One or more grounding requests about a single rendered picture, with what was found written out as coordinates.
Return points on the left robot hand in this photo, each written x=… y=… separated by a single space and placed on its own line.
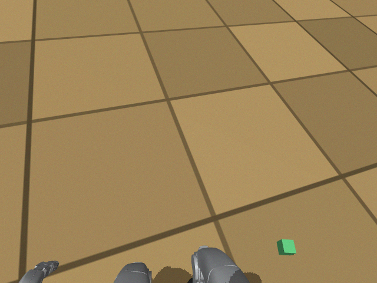
x=41 y=270

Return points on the cube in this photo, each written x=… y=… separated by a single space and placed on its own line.
x=286 y=247

